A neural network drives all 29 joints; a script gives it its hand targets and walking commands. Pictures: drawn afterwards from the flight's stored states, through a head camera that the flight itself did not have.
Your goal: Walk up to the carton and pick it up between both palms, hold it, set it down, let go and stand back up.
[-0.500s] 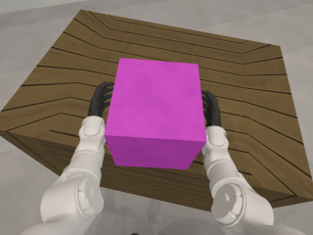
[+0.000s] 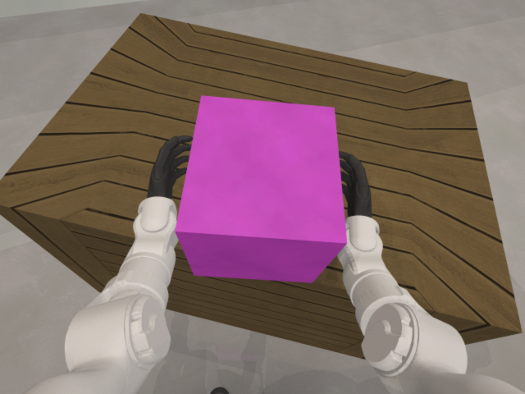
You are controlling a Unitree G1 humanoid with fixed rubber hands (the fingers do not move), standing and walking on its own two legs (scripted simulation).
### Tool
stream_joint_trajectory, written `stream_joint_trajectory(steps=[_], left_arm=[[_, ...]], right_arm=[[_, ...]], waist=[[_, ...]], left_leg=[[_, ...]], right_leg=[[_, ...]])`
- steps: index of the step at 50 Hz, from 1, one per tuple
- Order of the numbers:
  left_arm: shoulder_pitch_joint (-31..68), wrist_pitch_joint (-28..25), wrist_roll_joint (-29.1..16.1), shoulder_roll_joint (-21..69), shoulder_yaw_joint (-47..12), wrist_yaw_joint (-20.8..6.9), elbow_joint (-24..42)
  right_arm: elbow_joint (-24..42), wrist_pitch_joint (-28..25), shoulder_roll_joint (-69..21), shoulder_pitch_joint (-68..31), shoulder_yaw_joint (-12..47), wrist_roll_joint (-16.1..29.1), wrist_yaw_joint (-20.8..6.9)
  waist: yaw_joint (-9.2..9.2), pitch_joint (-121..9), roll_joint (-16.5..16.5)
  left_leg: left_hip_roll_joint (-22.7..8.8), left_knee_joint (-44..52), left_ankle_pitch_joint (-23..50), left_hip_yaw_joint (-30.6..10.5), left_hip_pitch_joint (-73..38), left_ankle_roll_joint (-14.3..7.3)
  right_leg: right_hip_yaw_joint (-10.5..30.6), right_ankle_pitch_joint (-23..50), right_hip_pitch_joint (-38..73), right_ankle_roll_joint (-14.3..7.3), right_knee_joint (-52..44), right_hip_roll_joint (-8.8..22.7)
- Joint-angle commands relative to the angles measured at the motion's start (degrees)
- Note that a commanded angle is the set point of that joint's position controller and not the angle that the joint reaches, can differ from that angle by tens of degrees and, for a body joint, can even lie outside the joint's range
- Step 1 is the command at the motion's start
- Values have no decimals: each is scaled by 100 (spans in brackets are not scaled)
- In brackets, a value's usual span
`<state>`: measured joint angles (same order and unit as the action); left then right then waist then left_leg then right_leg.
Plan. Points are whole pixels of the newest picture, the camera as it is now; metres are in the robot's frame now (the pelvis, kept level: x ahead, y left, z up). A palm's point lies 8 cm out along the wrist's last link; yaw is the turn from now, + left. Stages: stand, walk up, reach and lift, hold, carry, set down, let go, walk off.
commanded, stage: reach and lift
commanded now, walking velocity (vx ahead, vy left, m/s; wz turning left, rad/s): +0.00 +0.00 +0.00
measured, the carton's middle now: (260, 195) +0.43 +0.03 -0.01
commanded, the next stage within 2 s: none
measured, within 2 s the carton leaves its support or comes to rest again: leaves its support in 0.38 s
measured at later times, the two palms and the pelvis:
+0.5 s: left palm (166, 185) +0.41 +0.18 +0.04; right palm (361, 207) +0.40 -0.13 +0.03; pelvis +0.01 +0.01 +0.00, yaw -1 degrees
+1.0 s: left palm (160, 155) +0.39 +0.17 +0.14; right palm (399, 189) +0.37 -0.14 +0.13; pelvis -0.01 +0.00 +0.01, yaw +1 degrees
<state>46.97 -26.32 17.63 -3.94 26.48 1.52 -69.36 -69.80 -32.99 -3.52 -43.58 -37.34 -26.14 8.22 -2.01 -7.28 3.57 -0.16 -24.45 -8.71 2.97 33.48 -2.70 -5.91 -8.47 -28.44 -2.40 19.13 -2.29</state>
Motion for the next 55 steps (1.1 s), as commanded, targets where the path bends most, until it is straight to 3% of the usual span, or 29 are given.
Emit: stream_joint_trajectory(steps=[1,3,5,7,8,9,12,14,16,20,22,28,31,37,41,42,45,47,49,53,55], left_arm=[[3312,-286,245,3060,-1536,-457,381],[3386,-321,178,3097,-1656,-425,382],[3305,-333,108,3056,-1660,-403,300],[3341,-304,78,3034,-1680,-424,263],[3383,-288,11,3077,-1790,-426,239],[3367,-280,-19,3065,-1810,-425,287],[3528,-281,-255,3102,-2062,-449,401],[3461,-296,-309,3046,-2077,-447,274],[3396,-326,-504,3155,-2332,-443,283],[3240,-305,-775,3410,-2638,-451,215],[3295,-310,-930,3564,-2829,-428,217],[3284,-106,-1298,3906,-3378,-444,718],[3317,23,-1590,4138,-3773,-425,1331],[3245,776,-1793,4233,-4090,-520,2503],[3219,1546,-1841,4233,-4148,-582,3154],[3142,1798,-1814,4246,-4127,-594,3208],[3135,2442,-1713,4184,-3994,-646,3852],[2962,2853,-1572,4121,-3845,-699,3904],[2570,3331,-1330,3994,-3535,-818,3667],[2589,3877,-935,3915,-3063,-967,3716],[2741,3981,-903,3940,-3141,-930,3964]], right_arm=[[-52,-419,-2941,-3116,1763,-697,-928],[69,-428,-2996,-3204,1954,-570,-943],[62,-393,-3031,-3169,2077,-523,-964],[-65,-307,-2920,-3124,2078,-414,-970],[-94,-291,-2844,-3106,2067,-387,-964],[-59,-274,-2897,-3113,2151,-331,-951],[-75,-188,-2974,-3045,2324,-178,-909],[87,-158,-3023,-3157,2601,-60,-923],[211,-124,-3075,-3160,2899,152,-906],[385,-16,-3150,-3138,3404,486,-889],[548,30,-3216,-3228,3611,706,-885],[1165,452,-3526,-3261,4350,1305,-754],[1661,740,-3767,-3092,4924,1720,-690],[2828,1641,-3986,-3038,5719,2522,-510],[3727,2202,-3892,-3324,5835,2920,-398],[3728,2410,-3774,-3301,5867,2955,-371],[3853,2919,-3661,-3139,5677,3113,-310],[3898,3149,-3498,-3134,5518,3182,-308],[3932,3341,-3191,-3262,5275,3155,-301],[3802,3428,-2913,-3479,4662,2940,-417],[3646,3381,-2854,-3498,4433,2842,-507]], waist=[[-55,-4208,-609],[-162,-4588,-756],[-183,-4547,-654],[-149,-4244,-770],[-41,-4275,-789],[-130,-4264,-775],[0,-4335,-826],[-100,-4377,-612],[-87,-4645,-716],[-46,-4596,-631],[-76,-4527,-783],[66,-4326,-761],[161,-4400,-779],[308,-3893,-671],[285,-3491,-554],[342,-3162,-401],[373,-2783,-314],[309,-2523,-456],[290,-1804,-398],[175,-1432,-646],[300,-1512,-837]], left_leg=[[-221,-31,2287,190,-1962,577],[-231,-83,2377,158,-1949,572],[-245,-74,2310,153,-1913,538],[-226,-49,2225,165,-1880,565],[-228,-56,2235,151,-1947,591],[-228,-70,2213,138,-1988,592],[-202,-120,2303,82,-2059,647],[-208,-143,2298,81,-1955,575],[-194,-243,2569,25,-1967,591],[-255,-373,3018,-123,-2253,627],[-259,-452,3146,-193,-2407,669],[-215,-606,3238,-374,-2717,675],[-187,-664,3537,-534,-2854,691],[-39,-413,2933,-658,-2694,538],[-4,-214,2487,-659,-2761,461],[-8,-95,2285,-673,-2831,440],[12,91,2183,-581,-3108,442],[11,201,2017,-503,-3198,462],[21,390,1637,-420,-3255,438],[13,689,951,-229,-3226,433],[-11,697,870,-208,-3432,490]], right_leg=[[67,1845,1800,108,196,198],[111,1880,1775,73,227,204],[153,1919,1770,87,243,201],[148,1800,1759,80,197,213],[118,1776,1706,71,207,191],[149,1742,1706,48,190,188],[164,2037,1750,77,245,183],[199,2233,1851,132,316,165],[277,2676,2020,150,421,178],[236,2707,1788,130,428,40],[288,2572,1613,89,404,33],[381,2548,1590,128,386,3],[448,2803,1712,139,439,-16],[664,2895,2352,268,389,120],[678,2374,2402,306,210,141],[670,2085,2399,321,121,118],[619,1881,2555,338,-27,95],[616,1672,2631,294,-142,126],[574,1320,2656,313,-289,140],[486,444,2475,268,-495,176],[393,192,2391,220,-530,149]])
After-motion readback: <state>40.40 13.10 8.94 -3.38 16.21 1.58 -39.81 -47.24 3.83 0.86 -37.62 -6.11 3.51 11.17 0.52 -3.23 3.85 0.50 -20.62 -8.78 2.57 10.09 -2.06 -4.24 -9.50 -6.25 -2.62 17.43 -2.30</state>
